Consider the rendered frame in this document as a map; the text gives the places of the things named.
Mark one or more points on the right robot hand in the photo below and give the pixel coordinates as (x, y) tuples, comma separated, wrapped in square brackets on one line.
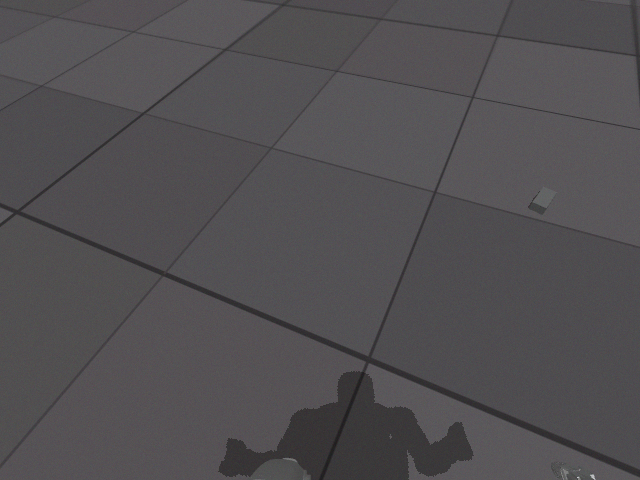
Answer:
[(564, 471)]

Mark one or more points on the small box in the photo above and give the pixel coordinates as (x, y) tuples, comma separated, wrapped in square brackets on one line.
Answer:
[(542, 200)]

